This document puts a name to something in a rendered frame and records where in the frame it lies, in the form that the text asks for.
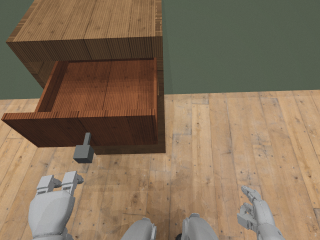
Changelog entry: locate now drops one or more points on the cabinet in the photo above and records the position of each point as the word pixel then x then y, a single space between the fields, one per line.
pixel 72 30

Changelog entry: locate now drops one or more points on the drawer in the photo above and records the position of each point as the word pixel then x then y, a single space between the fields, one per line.
pixel 116 100

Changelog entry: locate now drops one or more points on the robot right hand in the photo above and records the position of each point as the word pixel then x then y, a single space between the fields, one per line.
pixel 259 211

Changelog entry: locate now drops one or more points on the robot left thigh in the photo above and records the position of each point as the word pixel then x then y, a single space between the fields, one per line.
pixel 141 230

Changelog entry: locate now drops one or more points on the robot right thigh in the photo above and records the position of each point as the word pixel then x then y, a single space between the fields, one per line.
pixel 196 228

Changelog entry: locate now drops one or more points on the right robot forearm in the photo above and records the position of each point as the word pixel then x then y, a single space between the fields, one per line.
pixel 268 232

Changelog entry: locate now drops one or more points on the handle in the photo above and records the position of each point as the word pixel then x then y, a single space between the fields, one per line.
pixel 83 154

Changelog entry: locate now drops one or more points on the robot left hand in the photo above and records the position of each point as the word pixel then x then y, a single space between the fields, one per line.
pixel 50 210

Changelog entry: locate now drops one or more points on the robot thigh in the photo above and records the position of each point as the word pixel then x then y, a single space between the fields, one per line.
pixel 196 228
pixel 141 230

